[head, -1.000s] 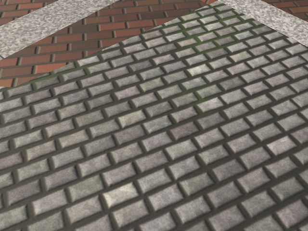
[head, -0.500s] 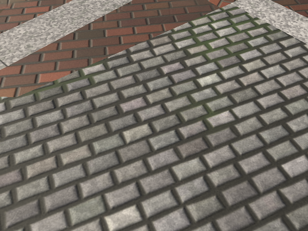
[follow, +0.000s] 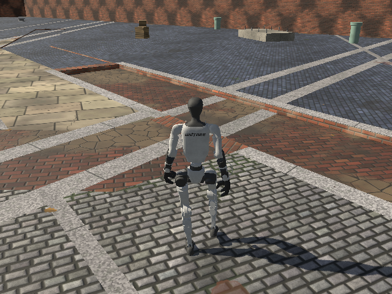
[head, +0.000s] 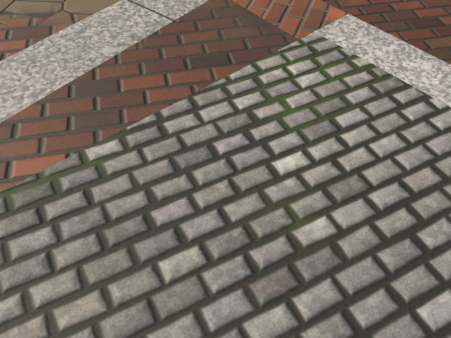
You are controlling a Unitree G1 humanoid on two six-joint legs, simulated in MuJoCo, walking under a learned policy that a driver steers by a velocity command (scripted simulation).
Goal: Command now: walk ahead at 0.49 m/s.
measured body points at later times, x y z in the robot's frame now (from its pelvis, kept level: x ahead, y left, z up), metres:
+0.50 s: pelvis +0.28 -0.05 +0.00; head +0.31 -0.06 +0.45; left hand +0.28 +0.20 -0.14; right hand +0.35 -0.30 -0.15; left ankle +0.30 +0.09 -0.67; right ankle +0.29 -0.11 -0.75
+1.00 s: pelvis +0.55 +0.01 +0.00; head +0.57 +0.02 +0.44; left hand +0.58 +0.26 -0.16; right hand +0.60 -0.24 -0.14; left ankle +0.58 +0.07 -0.75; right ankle +0.51 -0.13 -0.66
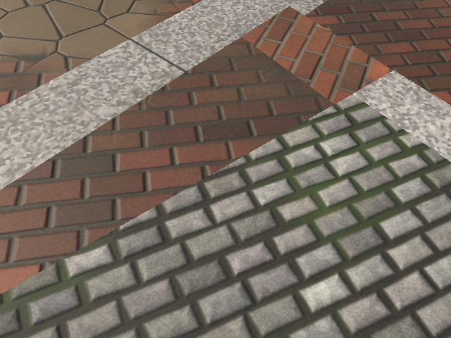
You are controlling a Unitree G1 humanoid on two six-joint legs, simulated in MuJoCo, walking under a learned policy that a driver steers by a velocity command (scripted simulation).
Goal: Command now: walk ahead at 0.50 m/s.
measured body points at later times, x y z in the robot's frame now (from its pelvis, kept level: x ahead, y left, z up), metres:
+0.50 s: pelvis +0.27 -0.05 -0.01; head +0.30 -0.05 +0.44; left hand +0.38 +0.20 -0.14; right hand +0.24 -0.28 -0.16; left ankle +0.12 +0.07 -0.65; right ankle +0.33 -0.11 -0.74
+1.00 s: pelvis +0.49 -0.01 -0.02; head +0.53 +0.00 +0.43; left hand +0.45 +0.22 -0.18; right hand +0.66 -0.22 -0.15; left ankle +0.58 +0.05 -0.74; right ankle +0.37 -0.13 -0.66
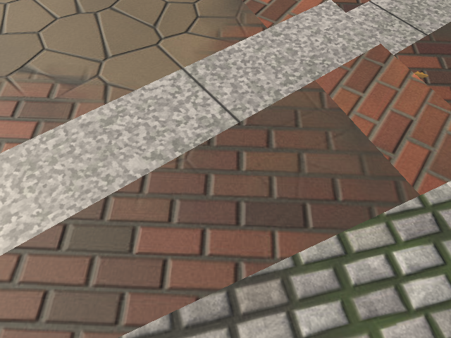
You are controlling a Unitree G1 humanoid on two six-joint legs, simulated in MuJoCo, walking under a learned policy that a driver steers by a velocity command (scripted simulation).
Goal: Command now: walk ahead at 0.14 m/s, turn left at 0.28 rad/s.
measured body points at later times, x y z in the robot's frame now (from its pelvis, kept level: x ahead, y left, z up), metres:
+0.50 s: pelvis +0.04 -0.02 +0.02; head +0.04 -0.03 +0.47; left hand +0.04 +0.21 -0.13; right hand +0.11 -0.26 -0.13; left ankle +0.10 +0.05 -0.72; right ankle +0.03 -0.14 -0.72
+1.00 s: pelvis +0.10 -0.02 +0.02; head +0.10 -0.01 +0.47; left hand +0.05 +0.20 -0.15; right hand +0.11 -0.25 -0.14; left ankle +0.10 +0.05 -0.72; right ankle +0.03 -0.14 -0.72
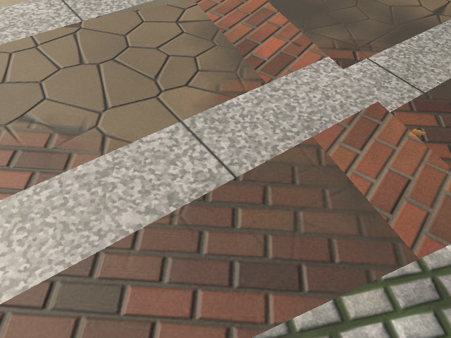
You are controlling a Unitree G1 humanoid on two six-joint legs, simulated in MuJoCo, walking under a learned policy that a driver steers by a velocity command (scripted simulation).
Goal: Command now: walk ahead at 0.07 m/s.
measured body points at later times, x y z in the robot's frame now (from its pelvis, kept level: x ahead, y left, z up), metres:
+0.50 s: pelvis +0.01 +0.01 +0.01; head +0.01 +0.01 +0.46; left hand -0.02 +0.22 -0.16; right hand +0.00 -0.21 -0.15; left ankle +0.01 +0.08 -0.74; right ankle -0.08 -0.12 -0.74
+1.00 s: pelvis -0.01 +0.00 +0.01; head -0.01 +0.00 +0.46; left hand -0.07 +0.20 -0.16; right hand -0.04 -0.21 -0.16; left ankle +0.01 +0.08 -0.74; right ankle -0.08 -0.12 -0.74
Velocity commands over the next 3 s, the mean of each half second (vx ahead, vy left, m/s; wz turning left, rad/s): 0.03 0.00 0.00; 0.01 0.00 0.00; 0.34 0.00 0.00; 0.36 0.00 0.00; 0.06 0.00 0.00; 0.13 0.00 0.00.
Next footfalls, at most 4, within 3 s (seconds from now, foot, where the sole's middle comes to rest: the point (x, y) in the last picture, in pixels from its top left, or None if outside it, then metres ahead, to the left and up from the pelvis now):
1.50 left None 0.28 0.10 -0.77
1.98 right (248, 332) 0.54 -0.06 -0.77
2.32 left None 0.48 0.14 -0.77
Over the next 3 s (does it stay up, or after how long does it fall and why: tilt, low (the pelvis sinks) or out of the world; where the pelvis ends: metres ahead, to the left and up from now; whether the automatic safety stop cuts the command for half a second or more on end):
stays up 0.52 0.01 0.00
